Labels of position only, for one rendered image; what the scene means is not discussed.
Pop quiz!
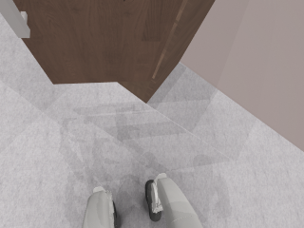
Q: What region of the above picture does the handle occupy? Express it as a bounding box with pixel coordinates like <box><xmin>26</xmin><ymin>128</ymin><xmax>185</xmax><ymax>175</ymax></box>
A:
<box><xmin>0</xmin><ymin>0</ymin><xmax>30</xmax><ymax>38</ymax></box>

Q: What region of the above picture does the right robot thigh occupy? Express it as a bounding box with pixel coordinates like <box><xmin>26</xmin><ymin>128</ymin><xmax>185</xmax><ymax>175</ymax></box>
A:
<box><xmin>151</xmin><ymin>178</ymin><xmax>203</xmax><ymax>228</ymax></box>

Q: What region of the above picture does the right robot foot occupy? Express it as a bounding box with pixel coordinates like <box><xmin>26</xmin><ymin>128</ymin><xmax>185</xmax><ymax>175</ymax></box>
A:
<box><xmin>144</xmin><ymin>180</ymin><xmax>162</xmax><ymax>222</ymax></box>

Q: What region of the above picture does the cupboard door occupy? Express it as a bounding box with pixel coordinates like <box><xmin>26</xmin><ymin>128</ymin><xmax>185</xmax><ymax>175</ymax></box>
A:
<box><xmin>12</xmin><ymin>0</ymin><xmax>183</xmax><ymax>85</ymax></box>

